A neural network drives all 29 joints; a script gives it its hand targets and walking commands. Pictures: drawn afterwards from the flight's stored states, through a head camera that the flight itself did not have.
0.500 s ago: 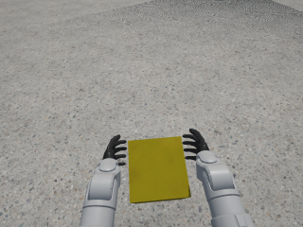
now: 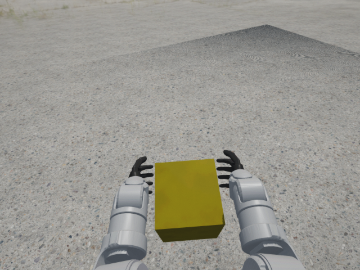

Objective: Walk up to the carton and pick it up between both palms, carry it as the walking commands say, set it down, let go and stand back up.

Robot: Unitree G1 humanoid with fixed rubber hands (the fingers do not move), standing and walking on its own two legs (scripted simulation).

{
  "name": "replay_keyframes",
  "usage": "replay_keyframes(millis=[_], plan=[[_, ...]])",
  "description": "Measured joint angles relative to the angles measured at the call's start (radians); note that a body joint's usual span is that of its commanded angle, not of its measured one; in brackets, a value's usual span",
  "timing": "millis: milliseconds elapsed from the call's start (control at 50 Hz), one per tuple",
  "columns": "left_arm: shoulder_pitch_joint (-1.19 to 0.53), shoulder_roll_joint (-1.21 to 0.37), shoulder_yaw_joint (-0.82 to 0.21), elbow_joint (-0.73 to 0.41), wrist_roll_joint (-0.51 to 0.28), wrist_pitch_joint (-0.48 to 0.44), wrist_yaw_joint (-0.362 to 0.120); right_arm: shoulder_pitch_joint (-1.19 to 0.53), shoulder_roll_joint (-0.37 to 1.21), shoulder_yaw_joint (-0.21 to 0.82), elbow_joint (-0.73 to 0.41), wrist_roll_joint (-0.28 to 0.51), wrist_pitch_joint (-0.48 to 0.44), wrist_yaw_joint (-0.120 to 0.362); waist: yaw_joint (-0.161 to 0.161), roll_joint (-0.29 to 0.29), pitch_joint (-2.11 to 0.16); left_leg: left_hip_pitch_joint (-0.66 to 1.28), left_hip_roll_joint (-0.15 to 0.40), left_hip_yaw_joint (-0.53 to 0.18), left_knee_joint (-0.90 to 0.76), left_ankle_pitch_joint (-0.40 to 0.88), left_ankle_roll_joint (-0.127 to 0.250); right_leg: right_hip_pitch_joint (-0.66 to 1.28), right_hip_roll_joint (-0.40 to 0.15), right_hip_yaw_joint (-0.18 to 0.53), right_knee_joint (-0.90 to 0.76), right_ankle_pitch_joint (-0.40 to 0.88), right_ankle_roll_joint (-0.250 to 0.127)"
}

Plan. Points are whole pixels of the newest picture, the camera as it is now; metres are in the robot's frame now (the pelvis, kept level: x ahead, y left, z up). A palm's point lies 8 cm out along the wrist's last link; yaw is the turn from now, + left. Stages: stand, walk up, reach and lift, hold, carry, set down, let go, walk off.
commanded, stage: set down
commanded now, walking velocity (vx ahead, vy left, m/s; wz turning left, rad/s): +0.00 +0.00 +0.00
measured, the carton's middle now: (187, 202) +0.32 +0.00 -0.04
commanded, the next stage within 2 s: none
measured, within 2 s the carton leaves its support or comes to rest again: neither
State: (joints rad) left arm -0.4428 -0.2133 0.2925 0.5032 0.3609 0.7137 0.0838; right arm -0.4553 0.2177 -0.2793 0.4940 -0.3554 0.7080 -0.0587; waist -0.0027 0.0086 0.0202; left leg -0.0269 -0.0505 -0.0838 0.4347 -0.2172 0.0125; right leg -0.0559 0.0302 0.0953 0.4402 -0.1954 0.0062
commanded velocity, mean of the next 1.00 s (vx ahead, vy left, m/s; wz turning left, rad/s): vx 0.00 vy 0.00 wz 0.00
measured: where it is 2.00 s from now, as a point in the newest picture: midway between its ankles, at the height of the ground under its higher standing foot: outside the picture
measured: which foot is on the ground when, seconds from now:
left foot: down 0.00-1.00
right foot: down 0.00-1.00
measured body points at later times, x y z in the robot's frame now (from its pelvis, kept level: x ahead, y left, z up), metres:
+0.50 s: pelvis -0.02 -0.01 -0.01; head +0.00 -0.01 +0.43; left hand +0.32 +0.13 -0.02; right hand +0.33 -0.12 -0.02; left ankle +0.03 +0.11 -0.74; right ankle +0.04 -0.12 -0.74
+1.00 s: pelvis -0.03 +0.00 -0.06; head +0.12 +0.00 +0.36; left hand +0.34 +0.13 -0.12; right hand +0.35 -0.11 -0.12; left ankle +0.03 +0.11 -0.74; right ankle +0.04 -0.12 -0.74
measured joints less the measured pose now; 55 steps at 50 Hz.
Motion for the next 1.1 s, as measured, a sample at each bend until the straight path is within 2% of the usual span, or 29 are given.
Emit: replay_keyframes(millis=[80,200,460,620,800,940,1100], plan=[[-0.003,-0.001,-0.003,0.027,-0.002,-0.011,-0.009,0.003,-0.001,-0.028,0.023,-0.025,-0.02,0.009,0.014,-0.001,0.018,-0.013,0.009,-0.002,0.024,-0.012,-0.007,-0.008,0.012,-0.001,0.011,-0.002,-0.008],[-0.017,-0.007,0.021,0.07,0.016,-0.063,-0.01,-0.009,0.004,-0.065,0.068,-0.038,-0.077,0.002,0.008,-0.003,0.031,-0.066,0.012,-0.006,0.058,-0.019,-0.014,-0.063,0.018,-0.004,0.049,-0.011,-0.012],[-0.069,-0.026,0.135,0.149,0.069,-0.244,-0.002,-0.06,0.023,-0.14,0.179,-0.065,-0.265,-0.044,0.023,-0.003,0.032,-0.272,-0.001,-0.017,0.161,-0.037,-0.019,-0.269,0.02,-0.011,0.158,-0.035,-0.012],[-0.086,-0.031,0.165,0.166,0.049,-0.381,0.014,-0.08,0.029,-0.168,0.205,-0.054,-0.398,-0.069,0.03,-0.005,0.032,-0.452,-0.012,-0.021,0.246,-0.049,-0.018,-0.443,0.019,-0.013,0.234,-0.045,-0.006],[-0.107,-0.037,0.166,0.159,0.028,-0.508,0.038,-0.1,0.036,-0.174,0.184,-0.036,-0.512,-0.085,0.026,-0.013,0.01,-0.682,-0.022,-0.01,0.359,-0.072,-0.015,-0.672,0.025,0.001,0.34,-0.063,0.007],[-0.108,-0.038,0.149,0.138,-0.006,-0.567,0.06,-0.107,0.038,-0.16,0.162,-0.008,-0.564,-0.095,0.026,-0.018,-0.024,-0.841,-0.031,0.0,0.439,-0.091,-0.015,-0.833,0.03,0.015,0.423,-0.082,0.016],[-0.128,-0.03,0.146,0.133,-0.039,-0.593,0.071,-0.133,0.039,-0.156,0.154,0.008,-0.587,-0.107,0.026,-0.015,-0.07,-1.007,-0.041,0.003,0.553,-0.13,-0.018,-1.0,0.039,0.019,0.54,-0.122,0.021]])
